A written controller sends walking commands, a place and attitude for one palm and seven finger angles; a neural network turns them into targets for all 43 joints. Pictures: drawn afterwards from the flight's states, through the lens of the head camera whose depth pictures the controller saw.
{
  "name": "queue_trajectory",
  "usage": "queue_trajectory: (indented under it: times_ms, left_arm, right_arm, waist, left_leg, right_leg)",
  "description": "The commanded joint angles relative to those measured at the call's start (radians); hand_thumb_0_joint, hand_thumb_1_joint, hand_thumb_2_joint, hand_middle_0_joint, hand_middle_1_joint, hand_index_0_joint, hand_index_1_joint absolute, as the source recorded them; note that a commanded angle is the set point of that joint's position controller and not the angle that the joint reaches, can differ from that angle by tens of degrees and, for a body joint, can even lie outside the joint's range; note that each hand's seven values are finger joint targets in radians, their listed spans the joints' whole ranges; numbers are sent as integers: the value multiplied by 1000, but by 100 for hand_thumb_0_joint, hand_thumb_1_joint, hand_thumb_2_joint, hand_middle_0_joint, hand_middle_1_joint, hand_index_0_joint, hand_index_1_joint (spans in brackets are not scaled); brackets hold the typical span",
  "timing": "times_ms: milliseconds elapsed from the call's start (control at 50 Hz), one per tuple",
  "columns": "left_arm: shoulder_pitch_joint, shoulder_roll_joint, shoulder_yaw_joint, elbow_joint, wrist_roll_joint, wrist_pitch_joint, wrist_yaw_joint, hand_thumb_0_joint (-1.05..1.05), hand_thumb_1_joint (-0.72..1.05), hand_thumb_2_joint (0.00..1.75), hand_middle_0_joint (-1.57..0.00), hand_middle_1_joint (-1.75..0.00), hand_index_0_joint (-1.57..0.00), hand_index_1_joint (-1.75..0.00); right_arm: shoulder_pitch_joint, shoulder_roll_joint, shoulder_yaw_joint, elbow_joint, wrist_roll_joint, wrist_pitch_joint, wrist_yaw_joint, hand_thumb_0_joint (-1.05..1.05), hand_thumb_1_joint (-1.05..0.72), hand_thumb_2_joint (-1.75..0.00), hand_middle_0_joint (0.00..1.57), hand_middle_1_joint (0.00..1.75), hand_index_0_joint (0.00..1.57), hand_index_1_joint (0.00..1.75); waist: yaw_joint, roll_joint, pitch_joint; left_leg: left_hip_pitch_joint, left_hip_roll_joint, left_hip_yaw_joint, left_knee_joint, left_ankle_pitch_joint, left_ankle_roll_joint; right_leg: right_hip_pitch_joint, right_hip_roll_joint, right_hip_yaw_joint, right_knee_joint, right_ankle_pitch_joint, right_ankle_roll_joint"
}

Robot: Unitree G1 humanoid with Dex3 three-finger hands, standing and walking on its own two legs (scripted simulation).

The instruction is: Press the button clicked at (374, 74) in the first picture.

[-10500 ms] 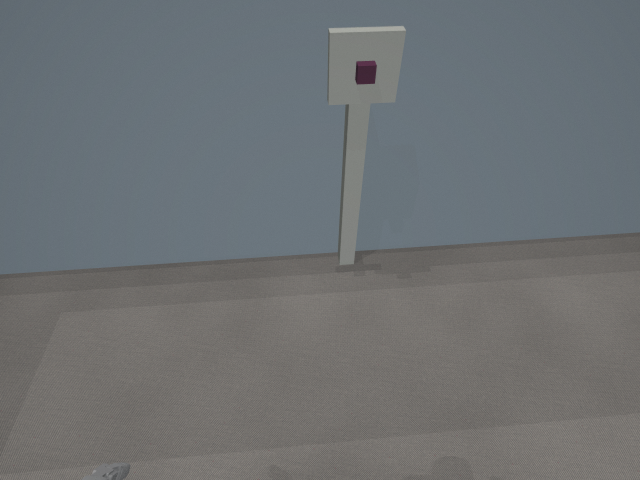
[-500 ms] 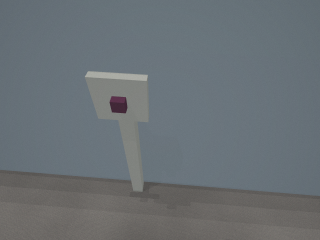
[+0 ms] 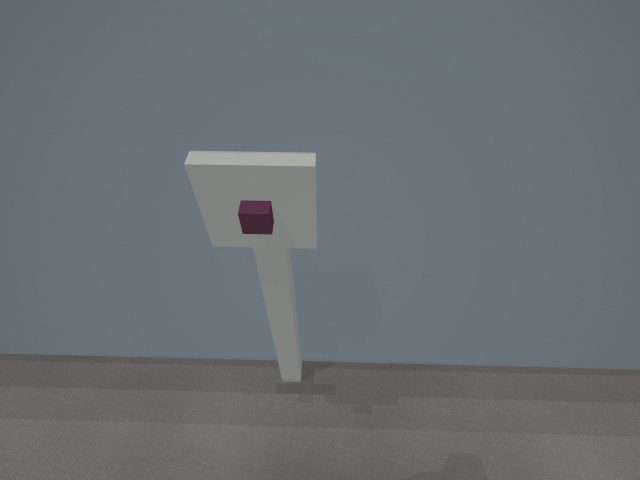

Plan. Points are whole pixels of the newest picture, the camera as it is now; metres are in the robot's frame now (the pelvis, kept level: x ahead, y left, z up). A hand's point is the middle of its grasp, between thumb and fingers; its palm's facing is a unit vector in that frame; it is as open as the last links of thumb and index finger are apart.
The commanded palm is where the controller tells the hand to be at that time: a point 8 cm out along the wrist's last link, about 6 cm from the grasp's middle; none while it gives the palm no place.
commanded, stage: come to a stop and stand still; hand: left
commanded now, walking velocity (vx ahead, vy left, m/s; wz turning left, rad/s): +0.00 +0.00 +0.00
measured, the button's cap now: (256, 216) +0.47 +0.13 +0.05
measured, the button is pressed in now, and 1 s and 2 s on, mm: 0 0 0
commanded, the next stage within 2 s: look again from close up in 0.78 s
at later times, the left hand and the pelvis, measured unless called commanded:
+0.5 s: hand out of the picture +0.02 +0.15 -0.18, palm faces +0.00 -0.98 -0.18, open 7.3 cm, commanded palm none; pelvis +0.03 -0.01 +0.00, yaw +0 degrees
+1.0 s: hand out of the picture +0.03 +0.13 -0.17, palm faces +0.01 -0.98 -0.19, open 7.3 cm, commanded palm none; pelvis +0.03 -0.04 +0.00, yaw +0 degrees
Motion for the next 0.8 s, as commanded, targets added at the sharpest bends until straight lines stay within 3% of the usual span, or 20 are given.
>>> queue_trajectory:
  times_ms: [0, 160, 380, 780]
  left_arm:
    - [58, 87, 18, -18, -3, -13, 11, 0, 90, 90, -20, -30, -20, -30]
    - [76, 75, 16, 15, -5, -13, 15, 0, 90, 90, -20, -30, -20, -30]
    - [88, 78, 14, 25, -1, -17, 15, 0, 90, 90, -20, -30, -20, -30]
    - [100, 79, 17, 23, -3, -23, 17, 0, 90, 90, -20, -30, -20, -30]
  right_arm:
    - [35, -108, -25, -20, 6, -18, -12, 0, -90, -90, 20, 30, 20, 30]
    - [33, -101, -23, 15, 7, -21, -20, 0, -90, -90, 20, 30, 20, 30]
    - [9, -101, -22, 28, 10, -18, -20, 0, -90, -90, 20, 30, 20, 30]
    - [17, -88, -20, 52, 10, -16, -22, 0, -90, -90, 20, 30, 20, 30]
  waist:
    - [9, -13, -3]
    - [7, 11, -20]
    - [5, -29, 2]
    - [9, -26, -3]
  left_leg:
    - [-2, 189, -190, -125, 186, -28]
    - [65, 188, -163, -95, 319, -30]
    - [61, 182, -149, -84, 274, -34]
    - [71, 184, -140, -73, 280, -43]
  right_leg:
    - [23, -39, 50, -45, 75, -54]
    - [31, -40, 54, -43, 132, -51]
    - [37, -48, 68, -62, 177, -57]
    - [61, -51, 76, -75, 232, -70]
